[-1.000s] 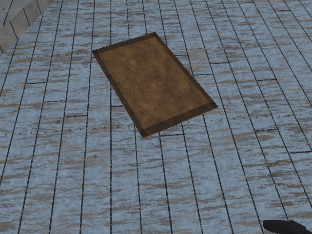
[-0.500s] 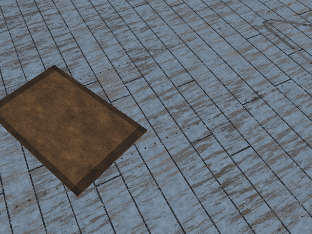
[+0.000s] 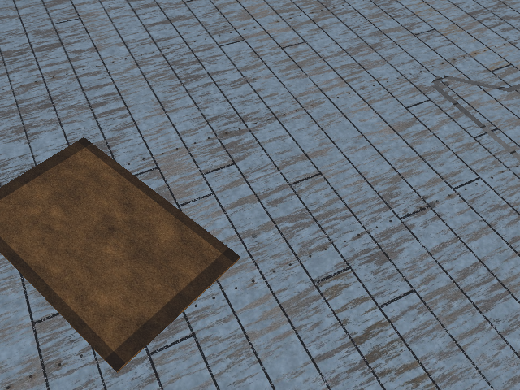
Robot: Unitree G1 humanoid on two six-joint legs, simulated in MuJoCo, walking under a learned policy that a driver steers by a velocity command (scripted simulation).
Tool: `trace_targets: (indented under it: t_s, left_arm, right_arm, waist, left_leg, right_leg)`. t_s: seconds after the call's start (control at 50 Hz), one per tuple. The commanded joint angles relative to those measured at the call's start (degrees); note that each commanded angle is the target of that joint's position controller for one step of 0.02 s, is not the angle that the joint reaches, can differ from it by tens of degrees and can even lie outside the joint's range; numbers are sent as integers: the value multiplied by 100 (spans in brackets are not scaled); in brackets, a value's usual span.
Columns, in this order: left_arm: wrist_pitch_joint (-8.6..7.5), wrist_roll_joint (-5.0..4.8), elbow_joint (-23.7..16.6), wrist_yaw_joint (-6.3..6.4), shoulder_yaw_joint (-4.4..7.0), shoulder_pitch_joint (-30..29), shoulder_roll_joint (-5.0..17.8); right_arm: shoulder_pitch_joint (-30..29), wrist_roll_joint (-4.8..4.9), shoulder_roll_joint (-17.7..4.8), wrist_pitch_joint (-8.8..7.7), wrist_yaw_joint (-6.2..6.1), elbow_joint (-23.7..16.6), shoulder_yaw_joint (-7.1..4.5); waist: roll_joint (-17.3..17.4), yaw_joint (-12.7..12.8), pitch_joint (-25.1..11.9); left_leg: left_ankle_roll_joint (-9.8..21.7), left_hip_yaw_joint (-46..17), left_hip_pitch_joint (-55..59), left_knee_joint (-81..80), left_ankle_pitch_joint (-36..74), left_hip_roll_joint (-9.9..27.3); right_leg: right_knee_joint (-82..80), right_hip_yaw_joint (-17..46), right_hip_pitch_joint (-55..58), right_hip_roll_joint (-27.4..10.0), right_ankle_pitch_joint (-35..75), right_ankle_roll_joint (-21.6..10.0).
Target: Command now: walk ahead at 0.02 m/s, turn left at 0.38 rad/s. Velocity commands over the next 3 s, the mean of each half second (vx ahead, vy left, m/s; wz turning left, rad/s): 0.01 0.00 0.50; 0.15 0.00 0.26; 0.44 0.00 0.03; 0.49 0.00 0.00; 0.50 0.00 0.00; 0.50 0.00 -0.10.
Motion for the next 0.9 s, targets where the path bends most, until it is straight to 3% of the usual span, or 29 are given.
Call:
trace_targets:
  t_s: [0.02,0.04,0.08,0.14,0.18,0.2,0.22,0.24,0.26,0.28,0.3,0.36,0.46,0.54,0.58,0.62,0.64,0.66,0.68,0.7,0.72,0.74,0.76,0.78,0.84,0.9]
  left_arm:
    - [-41,-33,-503,43,219,-323,507]
    - [-39,-47,-523,21,238,-308,536]
    - [-68,-114,-506,-7,239,-217,513]
    - [-123,-183,-426,-66,203,-20,422]
    - [-117,-193,-258,-134,277,468,569]
    - [-79,-130,-239,-110,366,637,876]
    - [14,3,-349,-48,462,490,1406]
    - [-14,184,-447,-77,414,501,1297]
    - [-68,178,-544,-68,320,251,1012]
    - [-105,100,-583,-61,281,-64,882]
    - [-129,17,-616,-42,258,-202,834]
    - [-110,6,-487,51,248,75,894]
    - [-28,-25,-389,103,339,323,1165]
    - [2,-84,-364,0,402,274,1338]
    - [4,-177,-296,-60,407,299,1380]
    - [11,-302,-213,-88,371,220,1312]
    - [-14,-250,-61,-117,292,544,1086]
    - [-50,51,-181,-174,125,544,642]
    - [-43,55,-328,-149,132,424,654]
    - [-14,-66,-327,-120,242,179,1092]
    - [-7,-163,-323,-144,286,113,1156]
    - [-3,-170,-211,-144,306,158,1123]
    - [3,-148,-201,-143,329,98,1183]
    - [-24,-158,-184,-160,329,99,1149]
    - [-200,-174,-90,-184,319,157,1039]
    - [-308,-155,-74,-208,254,18,852]
  right_arm:
    - [-169,-44,-1098,-174,-54,-476,-277]
    - [-105,-24,-1158,-232,-65,-488,-311]
    - [-207,97,-1195,-223,-104,-530,-361]
    - [-491,197,-1193,20,-158,-644,-402]
    - [-660,223,-1064,126,-175,-774,-372]
    - [-511,166,-804,143,-171,-810,-301]
    - [-193,91,-409,92,-116,-880,-200]
    - [-170,48,-839,3,-90,-920,-317]
    - [-160,114,-1191,-3,-66,-806,-449]
    - [-67,139,-1176,52,-82,-697,-483]
    - [-18,121,-1082,118,-115,-627,-474]
    - [-338,141,-785,156,-68,-874,-371]
    - [-786,119,-608,154,60,-1305,-230]
    - [-797,112,-666,193,161,-1467,-224]
    - [-727,100,-656,220,194,-1503,-233]
    - [-323,79,-651,220,218,-1367,-259]
    - [-107,64,-882,218,173,-1308,-324]
    - [115,13,-1383,205,66,-1376,-414]
    - [-156,-124,-1401,126,69,-1501,-342]
    - [58,-111,-1206,25,115,-1430,-319]
    - [106,-37,-1158,-62,132,-1268,-308]
    - [14,37,-1058,-113,131,-1196,-286]
    - [-92,86,-936,-154,120,-1177,-230]
    - [-130,60,-904,-191,97,-1157,-196]
    - [-70,-19,-842,-351,49,-1131,-177]
    - [55,8,-917,-466,51,-1054,-206]
  waist:
    - [1525,34,-240]
    - [1404,4,-353]
    - [1011,95,-554]
    - [1067,190,-754]
    - [988,424,-824]
    - [407,351,-886]
    - [-1333,56,-765]
    - [-1426,180,-824]
    - [-740,88,-593]
    - [-447,-62,-372]
    - [-397,-67,-279]
    - [-565,129,-215]
    - [-672,390,-426]
    - [-792,406,-414]
    - [-813,350,-416]
    - [-733,85,-467]
    - [-326,75,-616]
    - [1079,178,-968]
    - [1554,167,-1022]
    - [978,-158,-1091]
    - [989,-106,-832]
    - [827,-54,-620]
    - [976,-38,-313]
    - [1046,18,-117]
    - [850,90,-13]
    - [723,47,-17]
  left_leg:
    - [1417,-2296,679,-1395,2266,1458]
    - [1511,-2411,984,-1299,2740,1540]
    - [1353,-2213,1309,-1068,3253,1373]
    - [1095,-1983,1093,-946,3209,972]
    - [802,-1828,573,-753,2223,621]
    - [509,-1519,-167,-132,1005,285]
    - [121,-651,-1450,1053,-1203,-631]
    - [-56,-628,-1710,2358,-2094,-431]
    - [-91,-743,-1736,3106,-1796,-273]
    - [-138,-660,-1815,3335,-1404,-215]
    - [-207,-615,-1908,3418,-1041,-158]
    - [-407,-296,-1944,3246,-473,-125]
    - [-488,33,-1607,1955,-352,150]
    - [-272,429,-779,1085,-394,91]
    - [-89,519,-444,472,-328,-15]
    - [217,658,439,-900,672,-207]
    - [399,311,1309,-1373,1604,-78]
    - [815,-1342,2441,-1270,3839,1270]
    - [2039,-2199,2072,-1187,4564,2323]
    - [2183,-2013,1832,-1464,3114,2054]
    - [1866,-1737,1794,-1705,1380,1656]
    - [1549,-1651,1661,-1946,-398,1390]
    - [1423,-1708,1470,-2231,-1173,1317]
    - [1382,-1719,1298,-2458,-1375,1250]
    - [1346,-1506,1458,-2700,-866,1182]
    - [1309,-1234,1545,-2749,-361,1159]
  right_leg:
    - [1059,230,-685,189,-1145,47]
    - [1478,436,-938,129,-1612,48]
    - [1261,580,-1000,-8,-1518,132]
    - [-6,384,-64,110,-555,268]
    - [-1239,264,1033,52,600,188]
    - [-1458,848,1794,-671,945,-48]
    - [-1529,2328,2214,-2005,2456,-794]
    - [-1621,3032,1804,-2778,2774,-1506]
    - [-1637,2602,1580,-2550,2612,-1527]
    - [-1579,1984,1437,-2147,2363,-1229]
    - [-1578,1597,1432,-1906,2138,-1032]
    - [-1638,935,1509,-1700,2586,-1085]
    - [-1693,591,1952,-1964,2448,-1218]
    - [-1607,264,1610,-2025,2494,-1154]
    - [-1395,278,1640,-2074,2509,-1069]
    - [-862,68,1389,-1897,2249,-714]
    - [-347,-225,891,-1652,1708,-314]
    - [1097,-708,-339,-1122,-481,249]
    - [2189,-312,-1148,-581,-2484,554]
    - [2809,121,-1258,-673,-2385,564]
    - [2940,194,-1535,-734,-1974,469]
    - [2809,242,-1699,-820,-1501,386]
    - [2666,258,-1833,-838,-1047,361]
    - [2625,252,-1817,-815,-647,339]
    - [2130,322,-1916,-819,133,276]
    - [1307,342,-1809,-817,548,290]
Next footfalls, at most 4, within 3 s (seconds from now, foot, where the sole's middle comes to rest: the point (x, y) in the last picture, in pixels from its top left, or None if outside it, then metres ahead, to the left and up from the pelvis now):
0.20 right None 0.06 -0.11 -0.77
0.64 left None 0.00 0.14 -0.77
1.18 right None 0.27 -0.02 -0.77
1.70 left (128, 388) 0.50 0.31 -0.77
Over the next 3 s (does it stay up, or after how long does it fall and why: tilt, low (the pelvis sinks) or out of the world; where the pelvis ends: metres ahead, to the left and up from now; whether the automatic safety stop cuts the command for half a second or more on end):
stays up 1.02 0.46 0.01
